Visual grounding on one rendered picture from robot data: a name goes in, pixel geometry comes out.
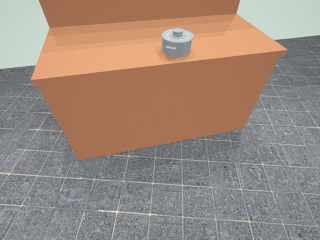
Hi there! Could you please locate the pot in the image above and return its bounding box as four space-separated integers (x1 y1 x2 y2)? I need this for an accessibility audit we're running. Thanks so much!
162 39 192 58

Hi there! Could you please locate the lid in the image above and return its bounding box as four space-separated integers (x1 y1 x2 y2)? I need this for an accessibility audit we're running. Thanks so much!
161 29 194 44

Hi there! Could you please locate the table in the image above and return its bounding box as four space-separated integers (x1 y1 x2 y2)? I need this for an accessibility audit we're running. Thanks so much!
31 0 288 161

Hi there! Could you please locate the knob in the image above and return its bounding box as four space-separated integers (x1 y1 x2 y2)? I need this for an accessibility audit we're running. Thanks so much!
173 28 183 36

